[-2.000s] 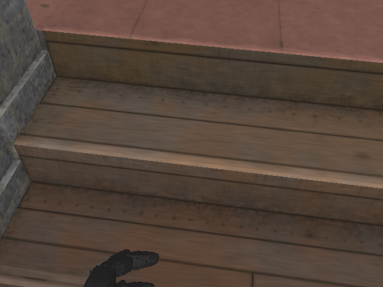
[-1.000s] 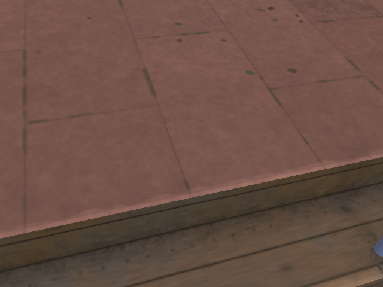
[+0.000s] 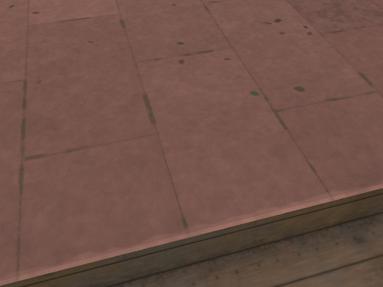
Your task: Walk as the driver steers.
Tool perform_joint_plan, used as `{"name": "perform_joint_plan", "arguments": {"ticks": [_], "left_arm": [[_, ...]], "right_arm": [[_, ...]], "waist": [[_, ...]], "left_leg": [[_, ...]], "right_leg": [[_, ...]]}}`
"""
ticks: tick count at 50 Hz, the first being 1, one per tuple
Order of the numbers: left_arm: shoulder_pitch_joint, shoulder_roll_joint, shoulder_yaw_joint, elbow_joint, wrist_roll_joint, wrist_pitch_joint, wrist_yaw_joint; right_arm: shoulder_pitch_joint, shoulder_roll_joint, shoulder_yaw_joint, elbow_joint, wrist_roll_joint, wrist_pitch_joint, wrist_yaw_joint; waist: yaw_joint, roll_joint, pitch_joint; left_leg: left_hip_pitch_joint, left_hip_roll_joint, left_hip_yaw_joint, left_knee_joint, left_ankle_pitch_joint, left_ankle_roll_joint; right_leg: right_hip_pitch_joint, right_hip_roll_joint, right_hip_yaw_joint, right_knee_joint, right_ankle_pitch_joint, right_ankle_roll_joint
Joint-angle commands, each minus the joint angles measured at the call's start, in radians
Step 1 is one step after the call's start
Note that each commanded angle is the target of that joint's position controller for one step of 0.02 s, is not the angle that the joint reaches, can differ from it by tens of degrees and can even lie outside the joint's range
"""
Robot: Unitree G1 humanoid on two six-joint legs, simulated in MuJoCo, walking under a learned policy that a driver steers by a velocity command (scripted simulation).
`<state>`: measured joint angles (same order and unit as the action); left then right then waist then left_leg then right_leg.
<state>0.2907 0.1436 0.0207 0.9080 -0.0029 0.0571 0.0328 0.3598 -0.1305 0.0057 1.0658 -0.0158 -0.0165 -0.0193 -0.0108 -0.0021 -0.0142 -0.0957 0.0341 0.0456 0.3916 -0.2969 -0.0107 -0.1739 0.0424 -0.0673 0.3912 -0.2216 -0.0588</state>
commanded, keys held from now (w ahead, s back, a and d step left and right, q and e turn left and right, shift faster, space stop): no key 0.88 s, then w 0.12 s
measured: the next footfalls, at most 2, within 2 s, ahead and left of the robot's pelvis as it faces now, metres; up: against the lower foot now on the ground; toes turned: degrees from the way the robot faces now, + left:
right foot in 1.28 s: +0.15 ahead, -0.14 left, +0.00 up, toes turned -5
left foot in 1.64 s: +0.36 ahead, +0.02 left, +0.17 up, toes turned +4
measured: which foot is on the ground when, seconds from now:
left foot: down 0.00-1.00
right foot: down 0.00-0.98, up 1.00-1.00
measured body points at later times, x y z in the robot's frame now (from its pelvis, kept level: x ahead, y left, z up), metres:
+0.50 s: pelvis -0.01 +0.01 +0.00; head +0.00 +0.02 +0.45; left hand +0.01 +0.24 -0.15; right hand -0.06 -0.20 -0.15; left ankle -0.06 +0.12 -0.74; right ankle -0.01 -0.08 -0.74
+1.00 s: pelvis +0.00 +0.03 +0.00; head +0.00 +0.03 +0.45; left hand +0.00 +0.26 -0.16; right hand -0.06 -0.19 -0.15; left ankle -0.06 +0.12 -0.74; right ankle -0.01 -0.08 -0.74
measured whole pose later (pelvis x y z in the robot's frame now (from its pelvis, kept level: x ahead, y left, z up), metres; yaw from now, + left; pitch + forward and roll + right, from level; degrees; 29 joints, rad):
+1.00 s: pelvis +0.00 +0.03 +0.00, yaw +0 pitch +1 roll +0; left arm 0.35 0.16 0.04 1.00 -0.03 0.05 0.06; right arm 0.45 -0.14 -0.01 1.06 0.00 -0.02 -0.04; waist -0.02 -0.01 -0.03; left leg -0.11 -0.03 0.06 0.38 -0.30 0.06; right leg -0.24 -0.01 -0.04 0.49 -0.31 -0.04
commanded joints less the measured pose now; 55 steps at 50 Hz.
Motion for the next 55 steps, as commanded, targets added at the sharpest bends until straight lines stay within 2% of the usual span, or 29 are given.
{"name": "perform_joint_plan", "arguments": {"ticks": [1,11,13,15,18,20,21,26,27,28,30,31,34,44,45,46,47,48,50,51,52,53,55], "left_arm": [[0.046,0.077,0.016,-0.028,-0.006,-0.007,0.004],[0.063,0.079,0.011,-0.004,-0.009,-0.013,0.006],[0.062,0.082,0.011,-0.003,-0.009,-0.014,0.010],[0.058,0.084,0.011,-0.009,-0.011,-0.018,0.008],[0.072,0.084,0.009,-0.002,-0.010,-0.024,0.010],[0.079,0.085,0.009,0.002,-0.011,-0.025,0.011],[0.073,0.088,0.011,0.005,-0.006,-0.022,0.010],[0.085,0.092,0.014,0.016,-0.009,-0.018,0.010],[0.081,0.094,0.015,0.017,-0.018,-0.017,0.009],[0.079,0.092,0.015,0.018,-0.019,-0.017,0.010],[0.080,0.092,0.015,0.022,-0.017,-0.017,0.010],[0.104,0.085,0.014,0.039,-0.010,-0.012,0.014],[0.107,0.091,0.016,0.049,-0.012,-0.008,0.016],[0.097,0.091,0.017,0.071,-0.014,0.000,0.019],[0.115,0.095,0.022,0.079,-0.011,-0.001,0.023],[0.111,0.112,0.031,0.080,-0.018,-0.002,0.026],[0.105,0.103,0.034,0.072,-0.029,-0.006,0.030],[0.095,0.106,0.038,0.066,-0.033,-0.013,0.032],[0.048,0.086,0.035,0.034,-0.030,-0.040,0.025],[0.042,0.072,0.032,0.025,-0.028,-0.054,0.018],[0.017,0.083,0.034,0.016,-0.039,-0.064,0.008],[-0.030,0.099,0.035,-0.009,-0.039,-0.072,-0.001],[-0.029,0.101,0.033,-0.024,-0.046,-0.090,-0.018]], "right_arm": [[0.089,-0.084,-0.016,0.000,-0.003,-0.005,-0.007],[0.108,-0.073,-0.018,0.005,-0.001,-0.004,-0.012],[0.116,-0.075,-0.021,0.005,-0.002,-0.003,-0.016],[0.128,-0.073,-0.022,0.015,0.003,-0.003,-0.023],[0.131,-0.078,-0.025,0.018,-0.002,-0.002,-0.029],[0.134,-0.078,-0.026,0.019,-0.001,-0.003,-0.028],[0.137,-0.062,-0.021,0.019,-0.005,-0.008,-0.024],[0.146,-0.071,-0.023,0.021,-0.004,-0.013,-0.018],[0.158,-0.063,-0.020,0.021,-0.008,-0.013,-0.018],[0.158,-0.064,-0.020,0.020,-0.009,-0.014,-0.017],[0.158,-0.064,-0.019,0.016,-0.008,-0.015,-0.017],[0.153,-0.065,-0.020,0.015,-0.011,-0.015,-0.013],[0.155,-0.062,-0.017,0.015,-0.008,-0.019,-0.003],[0.169,-0.057,-0.010,0.015,-0.009,-0.019,-0.003],[0.182,-0.070,-0.017,0.017,-0.008,-0.017,-0.009],[0.180,-0.090,-0.026,0.010,0.003,-0.014,-0.016],[0.158,-0.107,-0.034,-0.007,0.012,-0.010,-0.026],[0.157,-0.136,-0.045,-0.023,0.017,-0.009,-0.033],[0.189,-0.185,-0.067,-0.034,0.019,-0.012,-0.039],[0.197,-0.205,-0.077,-0.037,0.019,-0.015,-0.040],[0.190,-0.210,-0.080,-0.041,0.016,-0.022,-0.037],[0.197,-0.211,-0.082,-0.045,0.012,-0.033,-0.033],[0.191,-0.206,-0.079,-0.051,0.019,-0.045,-0.026]], "waist": [[0.004,0.005,0.058],[0.001,0.009,0.073],[-0.003,0.007,0.073],[-0.003,0.017,0.083],[0.000,0.009,0.088],[0.001,0.005,0.076],[-0.002,0.013,0.069],[0.001,0.008,0.064],[-0.003,-0.005,0.059],[-0.002,0.001,0.062],[-0.002,0.006,0.064],[0.000,0.004,0.061],[0.000,0.007,0.068],[-0.002,0.002,0.069],[0.001,-0.006,0.066],[-0.002,-0.004,0.076],[0.002,0.031,0.103],[-0.006,0.066,0.135],[-0.030,0.129,0.171],[-0.031,0.158,0.170],[-0.038,0.166,0.170],[-0.055,0.144,0.182],[-0.036,0.096,0.182]], "left_leg": [[-0.125,0.028,-0.038,-0.069,0.160,0.045],[-0.125,0.024,-0.045,-0.079,0.117,0.052],[-0.134,0.024,-0.044,-0.075,0.096,0.052],[-0.143,0.020,-0.040,-0.081,0.070,0.055],[-0.143,0.024,-0.045,-0.092,0.092,0.059],[-0.136,0.023,-0.047,-0.094,0.110,0.061],[-0.131,0.026,-0.046,-0.101,0.124,0.062],[-0.119,0.025,-0.048,-0.105,0.166,0.064],[-0.117,0.029,-0.049,-0.104,0.155,0.065],[-0.118,0.027,-0.049,-0.104,0.153,0.065],[-0.121,0.026,-0.049,-0.106,0.158,0.066],[-0.122,0.022,-0.044,-0.111,0.164,0.065],[-0.111,0.020,-0.044,-0.116,0.206,0.067],[-0.102,0.013,-0.037,-0.127,0.212,0.070],[-0.103,0.007,-0.032,-0.130,0.108,0.080],[-0.120,0.001,-0.038,-0.126,-0.041,0.104],[-0.135,0.024,-0.084,-0.149,-0.185,0.139],[-0.143,0.070,-0.152,-0.180,-0.310,0.173],[-0.097,0.210,-0.327,-0.257,-0.431,0.244],[-0.099,0.276,-0.392,-0.282,-0.428,0.277],[-0.040,0.310,-0.421,-0.296,-0.419,0.295],[-0.015,0.332,-0.433,-0.313,-0.382,0.296],[0.049,0.321,-0.384,-0.312,-0.266,0.273]], "right_leg": [[0.070,-0.100,0.101,-0.044,0.309,-0.035],[0.025,-0.094,0.090,-0.058,0.179,-0.027],[0.012,-0.095,0.091,-0.056,0.149,-0.024],[0.002,-0.097,0.091,-0.056,0.122,-0.024],[-0.003,-0.100,0.088,-0.054,0.145,-0.018],[0.003,-0.100,0.085,-0.049,0.161,-0.016],[0.008,-0.103,0.089,-0.050,0.160,-0.011],[0.013,-0.104,0.082,-0.043,0.193,-0.006],[0.013,-0.105,0.084,-0.042,0.187,-0.008],[0.009,-0.106,0.085,-0.041,0.185,-0.008],[0.007,-0.108,0.085,-0.039,0.186,-0.006],[0.011,-0.107,0.082,-0.043,0.176,-0.010],[0.016,-0.107,0.080,-0.042,0.207,-0.012],[0.014,-0.114,0.082,-0.039,0.213,-0.006],[0.021,-0.109,0.082,-0.055,0.120,-0.006],[0.003,-0.086,0.063,-0.030,-0.051,-0.013],[-0.050,-0.068,0.047,-0.005,-0.177,-0.013],[-0.118,-0.058,0.038,0.036,-0.234,-0.014],[-0.260,-0.058,0.013,0.192,-0.179,-0.011],[-0.288,-0.086,0.025,0.294,-0.142,-0.009],[-0.385,-0.111,0.030,0.367,-0.152,-0.007],[-0.458,-0.133,0.054,0.452,-0.200,-0.006],[-0.525,-0.164,0.071,0.499,-0.230,-0.007]]}}
Keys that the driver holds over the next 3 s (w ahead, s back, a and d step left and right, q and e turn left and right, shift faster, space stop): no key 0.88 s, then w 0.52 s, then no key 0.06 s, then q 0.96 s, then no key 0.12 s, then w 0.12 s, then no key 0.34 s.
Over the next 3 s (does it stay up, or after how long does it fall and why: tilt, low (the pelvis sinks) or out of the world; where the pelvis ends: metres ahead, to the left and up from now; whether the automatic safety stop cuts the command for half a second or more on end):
stays up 0.42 -0.07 0.17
